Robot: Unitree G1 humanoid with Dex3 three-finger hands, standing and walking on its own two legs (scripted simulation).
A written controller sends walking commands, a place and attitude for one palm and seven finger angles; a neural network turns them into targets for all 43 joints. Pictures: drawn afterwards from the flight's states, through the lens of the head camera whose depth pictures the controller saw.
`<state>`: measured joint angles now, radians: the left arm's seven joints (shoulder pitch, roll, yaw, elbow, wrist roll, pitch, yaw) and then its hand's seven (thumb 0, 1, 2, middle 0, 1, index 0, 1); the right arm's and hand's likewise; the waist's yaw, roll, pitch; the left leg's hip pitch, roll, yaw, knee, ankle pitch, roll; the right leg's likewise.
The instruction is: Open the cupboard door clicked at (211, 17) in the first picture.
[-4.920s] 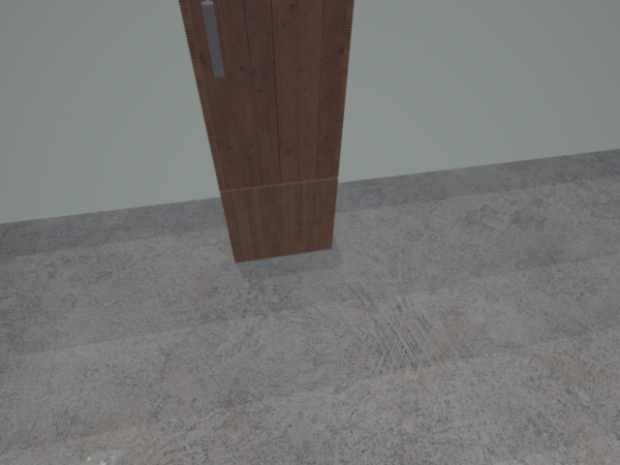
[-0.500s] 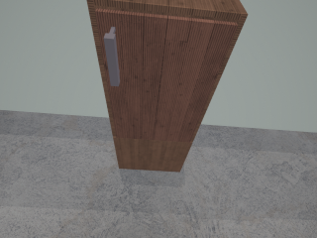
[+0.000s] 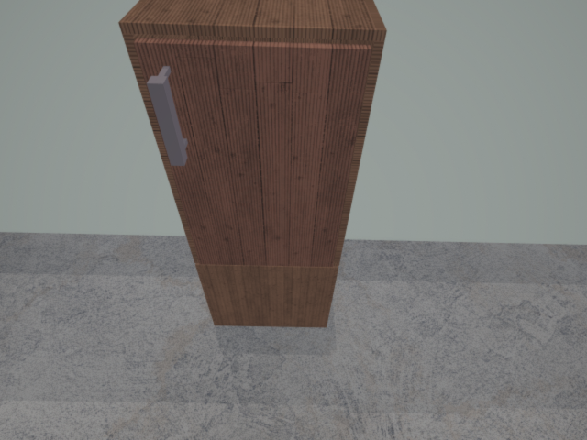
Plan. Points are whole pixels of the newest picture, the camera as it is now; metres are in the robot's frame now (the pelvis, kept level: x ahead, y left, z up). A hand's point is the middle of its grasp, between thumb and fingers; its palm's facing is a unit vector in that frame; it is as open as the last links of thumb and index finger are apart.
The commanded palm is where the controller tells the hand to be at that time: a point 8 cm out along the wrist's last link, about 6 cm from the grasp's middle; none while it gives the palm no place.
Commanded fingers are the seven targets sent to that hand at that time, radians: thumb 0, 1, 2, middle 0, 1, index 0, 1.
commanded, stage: come to a stop and stand still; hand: left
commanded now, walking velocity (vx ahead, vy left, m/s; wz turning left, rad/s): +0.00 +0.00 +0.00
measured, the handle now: (172, 117) +0.58 +0.25 +0.14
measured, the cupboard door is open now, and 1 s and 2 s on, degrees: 0 0 0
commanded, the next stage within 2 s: look again from close up in 0.12 s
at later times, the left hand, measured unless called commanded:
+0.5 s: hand out of the picture -0.01 +0.19 -0.17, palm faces +0.04 -0.98 -0.20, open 7.3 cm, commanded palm none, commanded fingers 0.00 0.90 0.90 -0.20 -0.30 -0.20 -0.30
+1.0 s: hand out of the picture +0.00 +0.17 -0.17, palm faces +0.05 -0.99 -0.16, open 7.3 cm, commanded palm none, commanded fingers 0.00 0.90 0.90 -0.20 -0.30 -0.20 -0.30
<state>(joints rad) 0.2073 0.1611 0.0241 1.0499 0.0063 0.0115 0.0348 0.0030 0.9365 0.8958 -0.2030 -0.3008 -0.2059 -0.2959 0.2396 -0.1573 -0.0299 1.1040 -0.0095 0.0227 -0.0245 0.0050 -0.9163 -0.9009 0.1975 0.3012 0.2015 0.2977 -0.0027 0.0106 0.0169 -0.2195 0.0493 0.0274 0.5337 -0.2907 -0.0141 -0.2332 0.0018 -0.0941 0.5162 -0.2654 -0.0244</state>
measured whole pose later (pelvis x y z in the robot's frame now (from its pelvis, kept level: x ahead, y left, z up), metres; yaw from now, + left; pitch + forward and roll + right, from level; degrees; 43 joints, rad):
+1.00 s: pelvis +0.02 +0.01 +0.00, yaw +0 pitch +0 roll +0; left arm 0.33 0.13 0.01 1.10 0.02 -0.02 0.02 0.00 0.91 0.90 -0.20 -0.30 -0.20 -0.30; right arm 0.33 -0.14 0.02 1.11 -0.02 -0.01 -0.01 0.01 -0.91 -0.90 0.20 0.30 0.20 0.30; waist 0.02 0.00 0.01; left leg -0.20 0.01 0.04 0.53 -0.32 0.01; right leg -0.23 -0.03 -0.08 0.53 -0.30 -0.01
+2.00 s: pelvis -0.02 +0.03 +0.00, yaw +0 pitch -3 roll -1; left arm 0.32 0.22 0.00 0.96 0.02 0.02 0.03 0.00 0.91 0.90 -0.20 -0.30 -0.20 -0.30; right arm 0.25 -0.19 -0.01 0.95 -0.02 0.01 0.00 0.01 -0.91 -0.90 0.20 0.30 0.20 0.30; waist 0.02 -0.02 -0.03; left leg -0.25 -0.01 0.03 0.54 -0.24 0.04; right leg -0.23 -0.05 -0.08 0.50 -0.22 0.02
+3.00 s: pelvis -0.09 +0.05 -0.01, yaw +1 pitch -4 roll -2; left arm 0.40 0.11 0.03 1.07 0.02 0.02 0.04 0.00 0.91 0.90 -0.20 -0.30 -0.20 -0.30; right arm 0.32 -0.13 -0.05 1.06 -0.02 0.03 -0.02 0.00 -0.91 -0.90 0.20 0.30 0.20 0.30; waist 0.00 0.00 0.01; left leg -0.38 -0.02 0.01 0.61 -0.29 0.03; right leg -0.33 -0.02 -0.03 0.51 -0.21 0.02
